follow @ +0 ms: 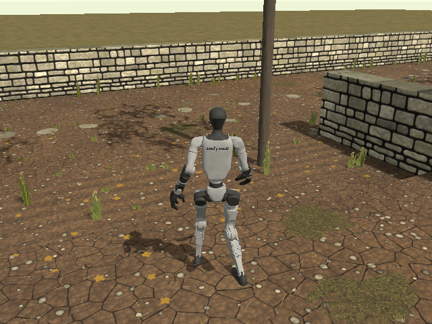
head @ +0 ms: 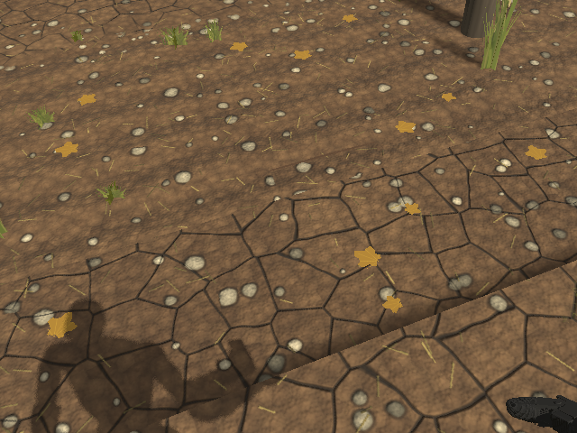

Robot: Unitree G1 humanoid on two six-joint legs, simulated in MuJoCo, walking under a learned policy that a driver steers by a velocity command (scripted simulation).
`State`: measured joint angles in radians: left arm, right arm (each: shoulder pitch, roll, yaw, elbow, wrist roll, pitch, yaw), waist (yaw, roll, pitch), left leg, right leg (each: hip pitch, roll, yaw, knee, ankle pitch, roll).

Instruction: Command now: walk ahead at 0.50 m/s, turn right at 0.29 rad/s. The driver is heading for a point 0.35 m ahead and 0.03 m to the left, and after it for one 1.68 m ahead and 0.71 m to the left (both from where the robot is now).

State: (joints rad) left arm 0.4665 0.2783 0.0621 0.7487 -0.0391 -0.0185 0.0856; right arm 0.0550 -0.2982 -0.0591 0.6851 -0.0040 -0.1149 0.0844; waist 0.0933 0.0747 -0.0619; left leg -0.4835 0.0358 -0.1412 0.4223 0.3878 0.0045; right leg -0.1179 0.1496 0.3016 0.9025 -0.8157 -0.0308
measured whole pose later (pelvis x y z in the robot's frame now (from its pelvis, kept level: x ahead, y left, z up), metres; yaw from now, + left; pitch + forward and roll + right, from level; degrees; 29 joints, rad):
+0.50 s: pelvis +0.25 +0.09 -0.09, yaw +6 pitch +3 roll +0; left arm -0.03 0.20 0.02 0.61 0.03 -0.09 0.00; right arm 0.45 -0.23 -0.04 0.90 0.02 0.00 -0.04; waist -0.09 0.02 0.02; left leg -0.23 -0.15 -0.16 0.79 -0.50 0.02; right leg -0.48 0.05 0.04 0.48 -0.05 -0.04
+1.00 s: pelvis +0.26 +0.16 -0.08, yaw +23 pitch +2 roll -4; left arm 0.10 0.33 0.11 0.77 0.00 0.03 0.04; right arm 0.26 -0.28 -0.05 0.63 -0.01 0.04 -0.02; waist -0.02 -0.03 0.05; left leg -0.32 -0.04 -0.10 0.51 -0.21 0.06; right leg -0.58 0.02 0.05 1.11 -0.35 0.05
